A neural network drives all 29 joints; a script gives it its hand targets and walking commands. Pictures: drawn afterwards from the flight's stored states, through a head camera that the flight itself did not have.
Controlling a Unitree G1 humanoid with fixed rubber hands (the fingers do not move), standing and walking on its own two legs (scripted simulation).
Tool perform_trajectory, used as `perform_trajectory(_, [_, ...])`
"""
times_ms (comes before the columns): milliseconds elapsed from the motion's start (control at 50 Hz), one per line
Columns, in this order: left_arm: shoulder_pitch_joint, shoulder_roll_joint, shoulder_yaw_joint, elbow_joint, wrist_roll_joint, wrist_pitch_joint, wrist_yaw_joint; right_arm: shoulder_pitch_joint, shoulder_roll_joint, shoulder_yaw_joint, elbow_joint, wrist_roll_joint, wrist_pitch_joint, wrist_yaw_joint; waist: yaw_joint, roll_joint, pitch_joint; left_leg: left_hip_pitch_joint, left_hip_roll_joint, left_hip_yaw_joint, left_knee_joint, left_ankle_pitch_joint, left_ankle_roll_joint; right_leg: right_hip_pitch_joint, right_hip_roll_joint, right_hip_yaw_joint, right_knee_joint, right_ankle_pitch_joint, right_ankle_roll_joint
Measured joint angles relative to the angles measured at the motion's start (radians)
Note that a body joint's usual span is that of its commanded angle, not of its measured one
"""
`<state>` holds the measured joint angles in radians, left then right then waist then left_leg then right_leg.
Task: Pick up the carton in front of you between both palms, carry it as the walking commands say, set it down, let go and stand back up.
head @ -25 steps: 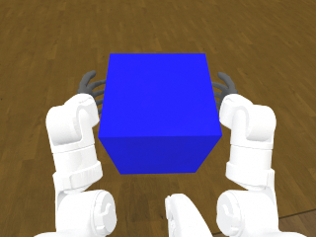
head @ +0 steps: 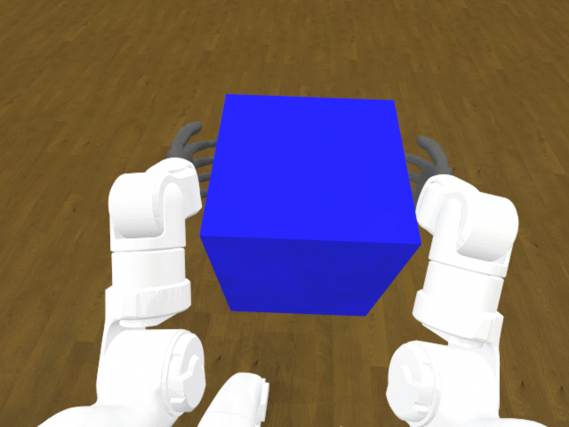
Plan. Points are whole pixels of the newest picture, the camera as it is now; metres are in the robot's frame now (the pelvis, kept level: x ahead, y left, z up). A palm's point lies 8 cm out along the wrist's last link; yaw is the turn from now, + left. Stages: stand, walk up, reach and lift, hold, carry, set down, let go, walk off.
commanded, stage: carry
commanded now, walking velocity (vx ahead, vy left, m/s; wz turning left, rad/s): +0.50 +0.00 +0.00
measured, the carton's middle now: (303, 217) +0.38 +0.03 +0.08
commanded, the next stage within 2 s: none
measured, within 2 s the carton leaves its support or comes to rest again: neither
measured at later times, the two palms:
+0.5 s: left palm (236, 61) +0.67 +0.18 +0.14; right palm (406, 82) +0.64 -0.12 +0.15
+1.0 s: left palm (274, 19) +0.86 +0.14 +0.14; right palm (414, 35) +0.86 -0.16 +0.13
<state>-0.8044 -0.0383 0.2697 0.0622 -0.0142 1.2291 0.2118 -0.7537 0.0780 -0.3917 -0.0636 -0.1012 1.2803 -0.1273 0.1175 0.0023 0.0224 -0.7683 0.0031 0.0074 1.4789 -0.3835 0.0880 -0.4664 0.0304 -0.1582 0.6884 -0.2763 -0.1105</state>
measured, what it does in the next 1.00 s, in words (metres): climbs: left foot, then right foot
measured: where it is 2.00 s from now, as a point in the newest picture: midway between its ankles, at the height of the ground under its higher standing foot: (305, 241)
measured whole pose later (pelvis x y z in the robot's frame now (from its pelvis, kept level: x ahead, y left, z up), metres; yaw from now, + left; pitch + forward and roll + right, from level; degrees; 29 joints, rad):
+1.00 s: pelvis +0.61 -0.01 +0.04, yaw -1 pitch +4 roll +1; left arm -0.09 -0.13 0.08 -0.41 0.07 1.20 0.12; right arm -0.08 0.13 -0.07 -0.43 -0.08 1.21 -0.12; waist 0.01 0.01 -0.13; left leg -0.57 0.09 0.09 0.79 -0.23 -0.03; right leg -0.15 -0.04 -0.17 0.29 -0.21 -0.03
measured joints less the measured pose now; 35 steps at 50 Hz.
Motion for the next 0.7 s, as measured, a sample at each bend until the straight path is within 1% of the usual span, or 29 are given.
perform_trajectory(60, [-0.016,-0.001,0.009,-0.024,0.007,0.007,-0.004,-0.008,-0.016,0.024,-0.016,0.012,0.002,-0.002,-0.025,0.004,-0.031,-0.056,0.045,0.02,-0.191,0.085,-0.016,0.076,-0.001,0.017,-0.073,-0.015,0.011])
perform_trajectory(100, [-0.022,-0.004,0.016,-0.021,0.019,0.021,-0.009,-0.011,-0.026,0.034,-0.007,0.019,0.013,-0.005,-0.043,0.007,-0.061,-0.054,0.07,0.025,-0.342,0.152,-0.027,0.13,-0.003,0.028,-0.116,-0.032,0.024])
perform_trajectory(140, [-0.023,-0.008,0.022,-0.008,0.034,0.038,-0.015,-0.013,-0.036,0.041,0.015,0.025,0.028,-0.01,-0.059,0.01,-0.095,-0.026,0.083,0.028,-0.498,0.212,-0.035,0.185,-0.006,0.039,-0.153,-0.054,0.039])
perform_trajectory(200, [-0.023,-0.016,0.028,0.025,0.061,0.06,-0.023,-0.021,-0.052,0.044,0.066,0.034,0.049,-0.015,-0.078,0.015,-0.139,0.053,0.082,0.051,-0.707,0.274,-0.038,0.274,-0.014,0.052,-0.201,-0.096,0.063])
perform_trajectory(260, [-0.021,-0.017,0.037,0.063,0.084,0.073,-0.03,-0.039,-0.062,0.046,0.139,0.039,0.052,-0.018,-0.092,0.012,-0.165,0.175,0.05,0.101,-0.898,0.315,-0.036,0.356,-0.031,0.064,-0.209,-0.158,0.091])
perform_trajectory(280, [-0.02,-0.014,0.044,0.074,0.086,0.077,-0.039,-0.049,-0.062,0.048,0.17,0.038,0.047,-0.019,-0.096,0.012,-0.169,0.231,0.038,0.125,-0.963,0.329,-0.036,0.37,-0.039,0.063,-0.175,-0.187,0.099])
perform_trajectory(300, [-0.018,-0.006,0.049,0.085,0.089,0.077,-0.043,-0.055,-0.056,0.05,0.2,0.033,0.035,-0.02,-0.103,0.001,-0.17,0.263,0.026,0.141,-0.977,0.329,-0.02,0.358,-0.057,0.061,-0.098,-0.216,0.107])
perform_trajectory(320, [-0.01,0.004,0.056,0.098,0.088,0.071,-0.049,-0.055,-0.045,0.055,0.225,0.026,0.018,-0.022,-0.113,-0.013,-0.165,0.266,0.018,0.153,-0.942,0.299,-0.009,0.315,-0.075,0.074,0.025,-0.193,0.109])
perform_trajectory(360, [0.015,0.011,0.068,0.123,0.085,0.056,-0.057,-0.035,-0.022,0.061,0.256,0.009,-0.004,-0.027,-0.124,-0.011,-0.145,0.288,0.02,0.157,-0.917,0.24,-0.005,0.194,-0.057,0.121,0.296,-0.183,0.109])
perform_trajectory(380, [0.029,0.007,0.069,0.132,0.086,0.049,-0.057,-0.013,-0.013,0.06,0.256,0.005,-0.011,-0.028,-0.124,-0.01,-0.133,0.311,0.022,0.155,-0.934,0.229,-0.008,0.135,-0.048,0.13,0.39,-0.166,0.105])
perform_trajectory(400, [0.044,0.0,0.068,0.133,0.089,0.042,-0.057,0.012,-0.005,0.058,0.246,0.004,-0.018,-0.028,-0.124,-0.01,-0.12,0.337,0.024,0.152,-0.962,0.232,-0.017,0.083,-0.047,0.129,0.442,-0.138,0.103])
perform_trajectory(420, [0.059,-0.007,0.065,0.128,0.091,0.033,-0.057,0.037,0.003,0.055,0.229,0.004,-0.026,-0.028,-0.123,-0.012,-0.106,0.363,0.023,0.149,-0.992,0.234,-0.02,0.037,-0.054,0.124,0.454,-0.108,0.104])
perform_trajectory(480, [0.101,-0.028,0.051,0.081,0.088,-0.006,-0.058,0.094,0.023,0.049,0.163,0.009,-0.061,-0.027,-0.122,-0.017,-0.066,0.434,0.021,0.14,-1.075,0.237,-0.02,-0.065,-0.081,0.114,0.37,-0.04,0.12])
perform_trajectory(560, [0.174,-0.054,0.027,-0.004,0.086,-0.059,-0.063,0.166,0.044,0.06,0.081,0.012,-0.117,-0.015,-0.115,-0.02,-0.047,0.522,0.021,0.131,-1.164,0.224,-0.031,-0.127,-0.11,0.1,0.151,0.018,0.146])
perform_trajectory(620, [0.248,-0.069,0.006,-0.077,0.083,-0.083,-0.07,0.234,0.065,0.082,0.015,0.011,-0.143,-0.009,-0.106,-0.022,-0.052,0.594,0.023,0.129,-1.209,0.193,-0.047,-0.122,-0.113,0.077,-0.016,0.089,0.146])
perform_trajectory(640, [0.275,-0.073,-0.001,-0.105,0.08,-0.087,-0.073,0.26,0.073,0.091,-0.011,0.014,-0.148,0.0,-0.104,-0.022,-0.056,0.618,0.023,0.129,-1.218,0.178,-0.054,-0.113,-0.109,0.067,-0.065,0.114,0.144])
perform_trajectory(700, [0.365,-0.088,-0.023,-0.199,0.071,-0.092,-0.081,0.346,0.096,0.126,-0.102,0.009,-0.153,0.005,-0.102,-0.019,-0.076,0.686,0.026,0.13,-1.212,0.11,-0.079,-0.056,-0.089,0.035,-0.21,0.194,0.132])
